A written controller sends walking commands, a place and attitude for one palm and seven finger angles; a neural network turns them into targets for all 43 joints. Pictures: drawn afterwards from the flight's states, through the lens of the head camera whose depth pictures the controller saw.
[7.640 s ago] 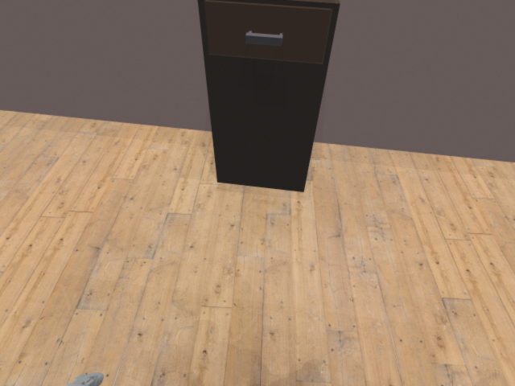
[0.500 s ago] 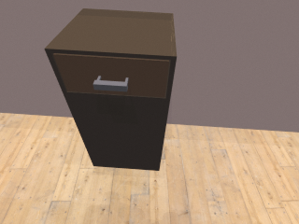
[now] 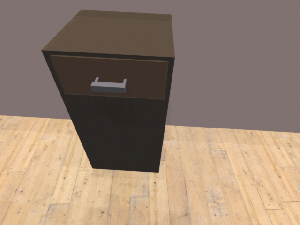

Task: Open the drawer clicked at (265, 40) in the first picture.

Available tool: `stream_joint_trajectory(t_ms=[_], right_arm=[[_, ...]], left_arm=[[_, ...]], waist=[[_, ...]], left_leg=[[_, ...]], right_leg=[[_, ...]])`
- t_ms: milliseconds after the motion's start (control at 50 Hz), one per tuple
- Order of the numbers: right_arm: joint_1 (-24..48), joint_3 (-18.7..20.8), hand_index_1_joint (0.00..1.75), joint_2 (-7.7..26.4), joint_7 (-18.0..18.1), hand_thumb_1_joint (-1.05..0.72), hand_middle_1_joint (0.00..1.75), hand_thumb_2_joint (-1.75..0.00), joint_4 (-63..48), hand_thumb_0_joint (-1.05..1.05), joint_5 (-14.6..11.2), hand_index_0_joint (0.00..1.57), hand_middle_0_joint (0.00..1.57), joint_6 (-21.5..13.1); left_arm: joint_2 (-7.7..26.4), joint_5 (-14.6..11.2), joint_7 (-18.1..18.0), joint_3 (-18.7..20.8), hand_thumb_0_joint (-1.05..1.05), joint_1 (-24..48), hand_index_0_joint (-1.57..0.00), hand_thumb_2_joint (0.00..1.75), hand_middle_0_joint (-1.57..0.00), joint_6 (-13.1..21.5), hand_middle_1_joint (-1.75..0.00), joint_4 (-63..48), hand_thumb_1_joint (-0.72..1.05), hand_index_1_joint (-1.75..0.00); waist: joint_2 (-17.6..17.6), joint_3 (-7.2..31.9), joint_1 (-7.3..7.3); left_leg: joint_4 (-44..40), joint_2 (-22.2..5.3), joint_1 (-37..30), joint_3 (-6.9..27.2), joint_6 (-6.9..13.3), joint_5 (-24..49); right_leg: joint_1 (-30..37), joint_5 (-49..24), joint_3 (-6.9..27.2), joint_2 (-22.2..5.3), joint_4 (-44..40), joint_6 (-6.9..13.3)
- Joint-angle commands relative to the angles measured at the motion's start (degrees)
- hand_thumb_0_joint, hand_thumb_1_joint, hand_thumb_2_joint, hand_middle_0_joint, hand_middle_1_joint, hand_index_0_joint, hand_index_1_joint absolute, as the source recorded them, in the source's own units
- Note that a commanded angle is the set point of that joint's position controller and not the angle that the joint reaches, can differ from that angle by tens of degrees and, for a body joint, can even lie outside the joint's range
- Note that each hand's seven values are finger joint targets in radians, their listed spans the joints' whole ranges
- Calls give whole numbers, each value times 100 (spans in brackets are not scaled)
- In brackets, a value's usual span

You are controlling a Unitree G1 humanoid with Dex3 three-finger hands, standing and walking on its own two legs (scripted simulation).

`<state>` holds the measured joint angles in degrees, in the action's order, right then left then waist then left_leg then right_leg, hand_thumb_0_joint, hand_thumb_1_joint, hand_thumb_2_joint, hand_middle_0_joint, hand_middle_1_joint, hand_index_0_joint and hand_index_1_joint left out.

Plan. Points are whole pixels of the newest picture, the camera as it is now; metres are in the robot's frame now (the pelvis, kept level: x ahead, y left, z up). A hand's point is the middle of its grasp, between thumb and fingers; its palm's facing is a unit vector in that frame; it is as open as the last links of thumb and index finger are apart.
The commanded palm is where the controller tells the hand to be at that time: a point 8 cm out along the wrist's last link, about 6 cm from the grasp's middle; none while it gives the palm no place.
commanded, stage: look again from close up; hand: left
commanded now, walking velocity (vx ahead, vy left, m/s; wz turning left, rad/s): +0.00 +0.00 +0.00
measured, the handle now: (110, 83) +0.60 +0.20 +0.04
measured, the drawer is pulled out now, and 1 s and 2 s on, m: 0.00 0.00 0.00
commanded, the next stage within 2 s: shuffle to correct the standing spot in 0.10 s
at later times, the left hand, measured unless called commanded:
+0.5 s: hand out of the picture +0.00 +0.15 -0.18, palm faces +0.07 -0.99 -0.15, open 7.4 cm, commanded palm none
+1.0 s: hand out of the picture +0.14 +0.20 -0.18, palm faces +0.03 -0.97 -0.23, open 7.3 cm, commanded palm none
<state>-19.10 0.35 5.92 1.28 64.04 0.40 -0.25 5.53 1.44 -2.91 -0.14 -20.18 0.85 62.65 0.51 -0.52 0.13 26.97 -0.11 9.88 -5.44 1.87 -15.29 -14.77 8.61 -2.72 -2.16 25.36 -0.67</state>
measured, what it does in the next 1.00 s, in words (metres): shifts its weight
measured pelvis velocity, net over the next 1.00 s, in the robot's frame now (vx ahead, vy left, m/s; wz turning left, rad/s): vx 0.10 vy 0.02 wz -0.01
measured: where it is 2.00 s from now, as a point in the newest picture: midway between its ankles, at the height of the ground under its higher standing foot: outside the picture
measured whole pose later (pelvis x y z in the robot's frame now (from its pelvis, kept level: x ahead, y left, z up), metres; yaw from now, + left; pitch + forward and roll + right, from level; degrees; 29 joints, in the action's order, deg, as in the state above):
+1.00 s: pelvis +0.10 +0.02 -0.01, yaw -1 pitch +0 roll -1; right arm -16.7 2.2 6.2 3.8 62.5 0.5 0.7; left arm 8.8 1.6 -2.9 3.0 -14.8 -1.5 56.8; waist -1.5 -3.9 -0.6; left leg 30.4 -0.8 5.4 -7.6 2.3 -23.5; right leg -15.0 15.9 -4.7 -1.1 34.1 0.1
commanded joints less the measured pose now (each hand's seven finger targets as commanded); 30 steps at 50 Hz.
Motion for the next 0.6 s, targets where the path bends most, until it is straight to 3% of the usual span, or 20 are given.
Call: stream_joint_trajectory(t_ms=[0,180,280,360,420,460,480,520,540,560,580], right_arm=[[-459,96,30,560,29,-90,30,-90,-112,0,17,20,20,-54],[-414,78,30,578,36,-90,30,-90,-74,0,13,20,20,-55],[-496,145,30,727,20,-90,30,-90,-67,0,79,20,20,27],[-538,169,30,741,17,-90,30,-90,-135,0,79,20,20,2],[-531,148,30,638,26,-90,30,-90,-177,0,61,20,20,-72],[-576,118,30,534,19,-90,30,-90,-201,0,51,20,20,-93],[-549,106,30,461,16,-90,30,-90,-221,0,52,20,20,-96],[-398,91,30,426,3,-90,30,-90,-321,0,55,20,20,-142],[-319,92,30,399,6,-90,30,-90,-351,0,44,20,20,-150],[-404,60,30,346,23,-90,30,-90,-321,0,26,20,20,-165],[-717,35,30,301,43,-90,30,-90,-157,0,8,20,20,-183]], left_arm=[[497,-38,-8,95,0,-476,-20,90,-20,48,-30,-142,90,-30],[531,-50,-4,91,0,-398,-20,90,-20,50,-30,-117,90,-30],[538,14,73,166,0,-447,-20,90,-20,-21,-30,-158,90,-30],[497,28,142,224,0,-575,-20,90,-20,-4,-30,-218,90,-30],[543,0,163,259,0,-768,-20,90,-20,53,-30,-193,90,-30],[671,-16,151,313,0,-900,-20,90,-20,67,-30,-162,90,-30],[744,-26,136,358,0,-1024,-20,90,-20,75,-30,-118,90,-30],[862,-35,107,429,0,-1204,-20,90,-20,114,-30,-71,90,-30],[842,-25,85,436,0,-1178,-20,90,-20,114,-30,-79,90,-30],[775,-13,64,421,0,-946,-20,90,-20,94,-30,-123,90,-30],[663,-25,55,385,0,-638,-20,90,-20,63,-30,-177,90,-30]], waist=[[-50,-575,-18],[-57,-539,-21],[-149,-782,-12],[-143,-997,20],[92,-898,79],[455,-865,95],[797,-797,126],[900,-575,147],[747,-557,127],[509,-533,1],[239,-412,-197]], left_leg=[[-928,-580,748,732,21,-331],[-938,-587,574,700,4,-73],[-1154,-674,790,865,137,-1848],[-1071,-730,969,933,253,-2038],[-498,-543,996,677,226,-1449],[82,-287,1218,350,146,-1245],[568,-137,1385,152,96,-1037],[1235,-165,1621,-3,57,-903],[1205,-213,1552,13,41,-941],[681,-272,1149,76,6,-755],[-153,-356,276,160,-10,67]], right_leg=[[219,165,479,-386,-475,124],[295,8,461,-414,-519,126],[-92,1767,390,-246,-403,156],[-194,1883,449,-195,-250,248],[55,1750,827,-397,-402,419],[278,2092,1238,-674,-654,599],[464,2233,1585,-873,-865,748],[805,1802,2049,-1328,-1083,1074],[788,1248,1981,-1388,-974,1149],[575,366,1605,-1320,-672,1086],[150,-395,985,-976,-167,829]])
